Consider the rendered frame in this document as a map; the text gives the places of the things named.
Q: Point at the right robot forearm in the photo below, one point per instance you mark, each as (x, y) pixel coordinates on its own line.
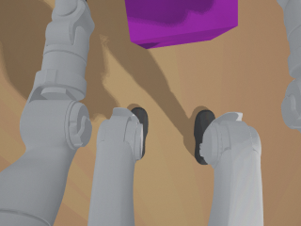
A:
(292, 22)

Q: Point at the robot right foot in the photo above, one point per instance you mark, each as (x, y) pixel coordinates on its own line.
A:
(202, 121)

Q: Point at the robot left upper arm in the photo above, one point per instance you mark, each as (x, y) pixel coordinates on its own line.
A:
(32, 188)

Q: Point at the right robot shin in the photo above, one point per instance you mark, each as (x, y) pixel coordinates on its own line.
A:
(231, 116)

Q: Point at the left robot forearm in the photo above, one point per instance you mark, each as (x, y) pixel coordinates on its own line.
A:
(63, 68)

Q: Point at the robot right upper arm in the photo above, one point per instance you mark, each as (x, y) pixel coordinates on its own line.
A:
(291, 105)

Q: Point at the carton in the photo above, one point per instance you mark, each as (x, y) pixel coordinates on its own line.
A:
(161, 23)

